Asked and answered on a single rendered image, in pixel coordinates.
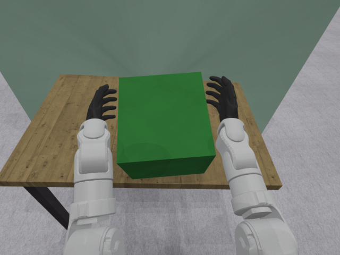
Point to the robot right hand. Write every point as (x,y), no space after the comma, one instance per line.
(227,105)

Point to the robot right forearm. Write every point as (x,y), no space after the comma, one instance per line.
(250,198)

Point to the right robot upper arm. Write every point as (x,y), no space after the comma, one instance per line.
(269,236)

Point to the carton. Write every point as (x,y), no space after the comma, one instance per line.
(163,126)

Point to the robot left forearm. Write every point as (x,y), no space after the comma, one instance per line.
(93,175)

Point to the table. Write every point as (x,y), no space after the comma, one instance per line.
(44,156)

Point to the left robot upper arm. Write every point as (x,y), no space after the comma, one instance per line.
(105,240)

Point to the robot left hand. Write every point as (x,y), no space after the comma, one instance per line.
(96,108)

